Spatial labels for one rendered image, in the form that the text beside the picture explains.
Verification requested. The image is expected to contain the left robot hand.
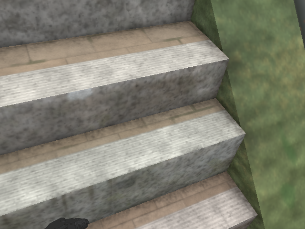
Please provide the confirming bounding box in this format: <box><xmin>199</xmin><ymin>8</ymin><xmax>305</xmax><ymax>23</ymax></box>
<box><xmin>44</xmin><ymin>218</ymin><xmax>89</xmax><ymax>229</ymax></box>

